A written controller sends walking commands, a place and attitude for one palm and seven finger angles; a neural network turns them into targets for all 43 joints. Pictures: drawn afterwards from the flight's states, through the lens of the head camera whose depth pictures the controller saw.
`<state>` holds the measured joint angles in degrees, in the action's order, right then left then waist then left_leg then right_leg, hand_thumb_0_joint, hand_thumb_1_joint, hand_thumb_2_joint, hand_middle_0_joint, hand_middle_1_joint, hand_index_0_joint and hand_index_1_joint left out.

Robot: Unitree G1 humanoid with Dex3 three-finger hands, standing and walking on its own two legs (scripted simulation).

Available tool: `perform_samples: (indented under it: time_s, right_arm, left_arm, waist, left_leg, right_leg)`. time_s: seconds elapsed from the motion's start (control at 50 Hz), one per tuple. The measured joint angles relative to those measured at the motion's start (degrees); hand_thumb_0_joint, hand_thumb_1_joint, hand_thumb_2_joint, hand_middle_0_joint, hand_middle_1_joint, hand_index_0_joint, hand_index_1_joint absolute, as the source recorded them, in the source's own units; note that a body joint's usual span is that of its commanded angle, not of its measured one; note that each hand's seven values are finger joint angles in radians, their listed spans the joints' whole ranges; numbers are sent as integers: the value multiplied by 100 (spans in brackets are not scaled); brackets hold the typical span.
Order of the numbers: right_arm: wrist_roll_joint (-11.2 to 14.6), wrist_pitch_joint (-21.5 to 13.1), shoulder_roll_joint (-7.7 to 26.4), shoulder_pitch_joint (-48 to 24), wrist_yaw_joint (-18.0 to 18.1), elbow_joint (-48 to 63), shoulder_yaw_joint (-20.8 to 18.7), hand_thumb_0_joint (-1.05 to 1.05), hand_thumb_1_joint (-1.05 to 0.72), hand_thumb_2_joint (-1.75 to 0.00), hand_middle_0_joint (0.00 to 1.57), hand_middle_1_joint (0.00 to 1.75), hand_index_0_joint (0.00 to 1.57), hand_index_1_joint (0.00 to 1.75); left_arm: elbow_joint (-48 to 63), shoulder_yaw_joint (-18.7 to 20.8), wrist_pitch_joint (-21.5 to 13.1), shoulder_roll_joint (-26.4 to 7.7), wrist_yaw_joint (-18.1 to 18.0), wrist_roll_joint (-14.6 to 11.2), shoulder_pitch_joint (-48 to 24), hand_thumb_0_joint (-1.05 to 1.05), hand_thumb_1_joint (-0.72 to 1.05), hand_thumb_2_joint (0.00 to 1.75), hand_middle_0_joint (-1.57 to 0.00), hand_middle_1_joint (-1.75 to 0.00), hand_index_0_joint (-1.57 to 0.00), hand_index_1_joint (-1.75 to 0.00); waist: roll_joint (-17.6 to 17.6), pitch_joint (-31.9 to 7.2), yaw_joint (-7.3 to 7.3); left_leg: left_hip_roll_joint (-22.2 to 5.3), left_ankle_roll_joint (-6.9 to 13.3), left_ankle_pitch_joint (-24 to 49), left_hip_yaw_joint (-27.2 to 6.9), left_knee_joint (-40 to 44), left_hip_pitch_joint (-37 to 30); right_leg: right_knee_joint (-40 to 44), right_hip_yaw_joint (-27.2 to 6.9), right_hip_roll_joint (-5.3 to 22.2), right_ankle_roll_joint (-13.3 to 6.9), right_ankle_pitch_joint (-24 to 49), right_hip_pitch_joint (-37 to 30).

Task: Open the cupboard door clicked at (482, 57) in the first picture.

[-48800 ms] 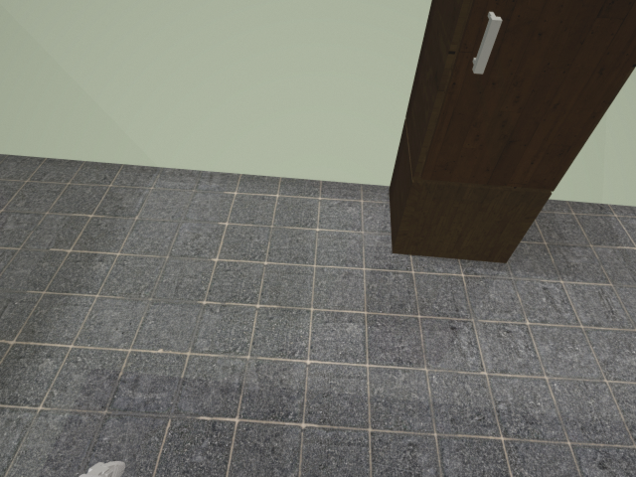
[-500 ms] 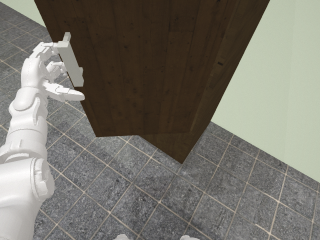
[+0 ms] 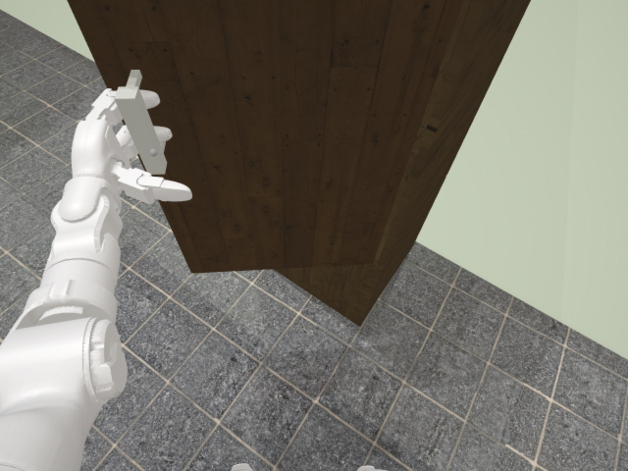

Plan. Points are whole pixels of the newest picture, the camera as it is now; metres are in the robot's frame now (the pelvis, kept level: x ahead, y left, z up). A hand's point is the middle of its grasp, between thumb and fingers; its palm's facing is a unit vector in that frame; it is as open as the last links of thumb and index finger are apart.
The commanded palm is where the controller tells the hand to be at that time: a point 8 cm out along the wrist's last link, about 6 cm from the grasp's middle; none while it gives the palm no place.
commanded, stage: slide the fingers in behind the handle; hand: left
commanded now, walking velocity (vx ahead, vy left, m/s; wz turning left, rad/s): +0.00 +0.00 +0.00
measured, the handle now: (146, 123) +0.53 +0.20 +0.13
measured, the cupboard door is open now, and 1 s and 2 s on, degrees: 40 40 66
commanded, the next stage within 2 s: close the thumb around the handle in 0.34 s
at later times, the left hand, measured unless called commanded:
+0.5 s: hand (160, 151) +0.48 +0.18 +0.13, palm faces +0.04 -1.00 +0.00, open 13.9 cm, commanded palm +0.46 +0.23 +0.13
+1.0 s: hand (159, 152) +0.48 +0.18 +0.13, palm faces +0.04 -1.00 +0.00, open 6.4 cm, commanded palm +0.46 +0.22 +0.13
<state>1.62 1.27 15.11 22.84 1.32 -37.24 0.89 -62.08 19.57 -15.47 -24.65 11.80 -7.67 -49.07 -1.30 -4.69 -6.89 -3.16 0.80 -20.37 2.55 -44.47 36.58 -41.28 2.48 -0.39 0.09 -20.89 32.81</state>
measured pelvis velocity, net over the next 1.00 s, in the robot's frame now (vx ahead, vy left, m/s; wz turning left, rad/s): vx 0.00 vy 0.00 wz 0.00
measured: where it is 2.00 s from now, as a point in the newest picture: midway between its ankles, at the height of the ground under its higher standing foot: outside the picture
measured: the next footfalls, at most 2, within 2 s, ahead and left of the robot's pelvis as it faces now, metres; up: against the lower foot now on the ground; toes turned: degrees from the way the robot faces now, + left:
none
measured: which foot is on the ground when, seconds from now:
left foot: down 0.00-1.00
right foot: down 0.00-1.00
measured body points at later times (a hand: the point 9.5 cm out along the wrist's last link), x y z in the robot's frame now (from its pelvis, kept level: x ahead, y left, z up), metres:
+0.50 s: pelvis -0.01 +0.00 +0.00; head +0.07 +0.00 +0.44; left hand +0.48 +0.23 +0.13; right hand +0.02 -0.27 -0.12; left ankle +0.01 +0.11 -0.71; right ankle -0.01 -0.12 -0.71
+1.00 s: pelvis +0.00 +0.00 +0.00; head +0.07 +0.00 +0.45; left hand +0.47 +0.23 +0.13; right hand +0.03 -0.27 -0.12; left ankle +0.01 +0.11 -0.71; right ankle -0.01 -0.12 -0.71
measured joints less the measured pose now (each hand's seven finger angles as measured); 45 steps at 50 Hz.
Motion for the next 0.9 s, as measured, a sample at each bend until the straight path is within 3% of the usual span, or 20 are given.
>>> perform_samples:
  time_s: [0.24,0.54,0.68,0.9]
  right_arm:
    - [11,-19,3,-59,14,7,10,0,-90,-89,20,30,20,30]
    - [-1,-75,56,-27,61,-18,15,0,-90,-89,20,30,20,30]
    - [-12,-54,68,71,48,-67,-12,0,-90,-89,20,30,20,30]
    - [2,13,23,87,13,-30,-29,0,-90,-89,20,30,20,30]
  left_arm:
    - [-90,-105,-21,65,-100,27,-53,-1,-50,30,-30,-120,-30,-120]
    - [-412,-10,-80,-131,-111,118,-349,-1,-47,31,-31,-121,-32,-121]
    - [-363,8,-89,-162,-80,95,-322,-1,-25,41,-33,-124,-34,-124]
    - [-81,-19,-25,-24,-76,28,-30,0,31,65,-36,-129,-37,-129]
  waist:
    - [-21,32,33]
    - [14,87,-89]
    - [-1,66,-91]
    - [-31,-9,-31]
  left_leg:
    - [20,-6,34,-14,14,-43]
    - [-1,-30,77,-39,-14,124]
    - [-10,-35,65,-46,-20,164]
    - [-15,-28,21,-6,33,5]
  right_leg:
    - [-26,13,17,-7,4,-34]
    - [-75,30,-6,-36,30,140]
    - [-62,34,-16,-38,28,171]
    - [4,-9,-24,-27,8,23]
